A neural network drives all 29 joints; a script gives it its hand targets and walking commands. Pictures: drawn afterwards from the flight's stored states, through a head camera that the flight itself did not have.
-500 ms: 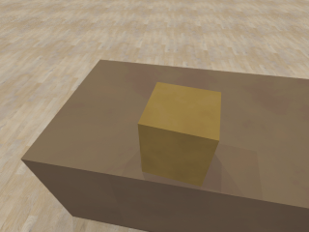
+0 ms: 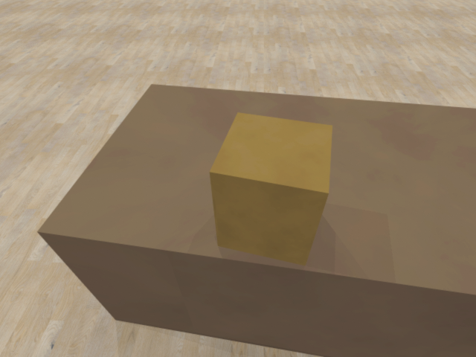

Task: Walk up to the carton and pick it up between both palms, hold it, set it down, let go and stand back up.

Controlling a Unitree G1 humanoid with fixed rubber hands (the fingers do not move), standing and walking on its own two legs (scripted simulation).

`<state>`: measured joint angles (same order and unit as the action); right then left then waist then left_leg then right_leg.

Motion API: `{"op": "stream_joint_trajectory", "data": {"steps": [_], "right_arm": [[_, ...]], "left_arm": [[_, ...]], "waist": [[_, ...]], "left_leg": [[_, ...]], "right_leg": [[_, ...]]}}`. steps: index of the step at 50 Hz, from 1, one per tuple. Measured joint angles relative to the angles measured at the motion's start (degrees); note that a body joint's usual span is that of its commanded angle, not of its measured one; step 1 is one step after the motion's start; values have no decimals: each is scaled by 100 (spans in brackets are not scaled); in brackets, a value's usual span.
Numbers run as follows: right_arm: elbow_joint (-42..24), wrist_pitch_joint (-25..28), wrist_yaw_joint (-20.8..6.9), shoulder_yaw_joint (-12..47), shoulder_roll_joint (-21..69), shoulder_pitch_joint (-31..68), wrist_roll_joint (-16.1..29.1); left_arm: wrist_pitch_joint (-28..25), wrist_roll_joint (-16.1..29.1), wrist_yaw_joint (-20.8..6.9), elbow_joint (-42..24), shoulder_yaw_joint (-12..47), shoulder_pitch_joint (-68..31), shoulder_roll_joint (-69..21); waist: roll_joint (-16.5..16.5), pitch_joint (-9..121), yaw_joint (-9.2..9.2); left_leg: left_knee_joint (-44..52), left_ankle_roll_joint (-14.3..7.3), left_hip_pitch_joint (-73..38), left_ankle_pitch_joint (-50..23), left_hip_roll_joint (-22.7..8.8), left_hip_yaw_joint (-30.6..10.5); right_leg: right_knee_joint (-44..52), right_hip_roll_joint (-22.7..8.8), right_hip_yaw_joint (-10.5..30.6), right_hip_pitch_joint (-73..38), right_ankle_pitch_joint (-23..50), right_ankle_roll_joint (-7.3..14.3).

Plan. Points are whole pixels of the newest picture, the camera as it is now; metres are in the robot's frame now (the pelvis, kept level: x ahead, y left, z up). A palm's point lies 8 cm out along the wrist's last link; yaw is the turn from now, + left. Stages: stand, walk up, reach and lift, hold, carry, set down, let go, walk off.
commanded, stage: stand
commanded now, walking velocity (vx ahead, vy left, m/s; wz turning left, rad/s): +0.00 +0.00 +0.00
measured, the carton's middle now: (271, 189) +0.49 -0.04 -0.01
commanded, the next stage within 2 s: none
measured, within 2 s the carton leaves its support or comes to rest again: neither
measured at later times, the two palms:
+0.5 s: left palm out of the picture +0.08 +0.29 -0.10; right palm out of the picture +0.06 -0.30 -0.12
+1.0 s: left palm out of the picture +0.10 +0.29 -0.11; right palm out of the picture +0.09 -0.31 -0.11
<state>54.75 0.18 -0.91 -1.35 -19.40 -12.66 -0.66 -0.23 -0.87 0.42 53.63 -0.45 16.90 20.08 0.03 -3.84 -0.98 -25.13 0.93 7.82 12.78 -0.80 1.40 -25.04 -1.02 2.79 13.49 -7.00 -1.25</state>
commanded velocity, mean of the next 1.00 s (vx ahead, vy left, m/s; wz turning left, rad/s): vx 0.00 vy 0.00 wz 0.00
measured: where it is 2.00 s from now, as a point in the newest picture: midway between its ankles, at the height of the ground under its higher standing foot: outside the picture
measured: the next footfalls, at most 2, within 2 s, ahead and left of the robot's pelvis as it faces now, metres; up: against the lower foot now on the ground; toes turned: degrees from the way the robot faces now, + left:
none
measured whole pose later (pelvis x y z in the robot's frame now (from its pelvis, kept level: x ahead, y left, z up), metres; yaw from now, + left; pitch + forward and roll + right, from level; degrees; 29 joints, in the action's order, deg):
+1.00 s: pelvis +0.03 -0.01 +0.01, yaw -1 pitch -3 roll +0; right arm 58.9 0.6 0.3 -0.9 -20.2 -10.4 0.2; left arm -0.4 0.3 0.7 58.3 -0.1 9.9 19.4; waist -0.2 -3.2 -0.1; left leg -20.7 1.9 4.7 12.9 -2.0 1.2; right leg -21.3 0.3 3.3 11.0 -7.3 -0.7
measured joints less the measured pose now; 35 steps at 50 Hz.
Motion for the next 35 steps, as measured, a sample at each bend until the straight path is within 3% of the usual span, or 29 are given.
{"op": "stream_joint_trajectory", "data": {"steps": [35], "right_arm": [[239,61,104,68,-113,167,53]], "left_arm": [[-53,86,-15,223,-63,-685,28]], "waist": [[37,2,142]], "left_leg": [[316,111,-195,-32,-114,-33]], "right_leg": [[243,129,34,-137,11,81]]}}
